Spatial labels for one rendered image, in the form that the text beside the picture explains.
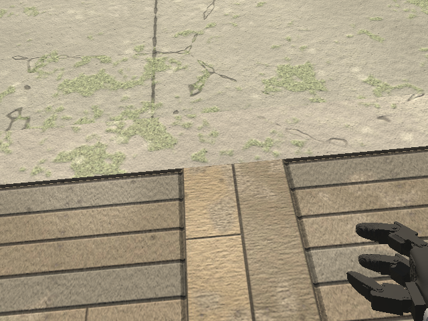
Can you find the robot right hand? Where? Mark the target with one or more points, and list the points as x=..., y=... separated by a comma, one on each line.
x=411, y=274

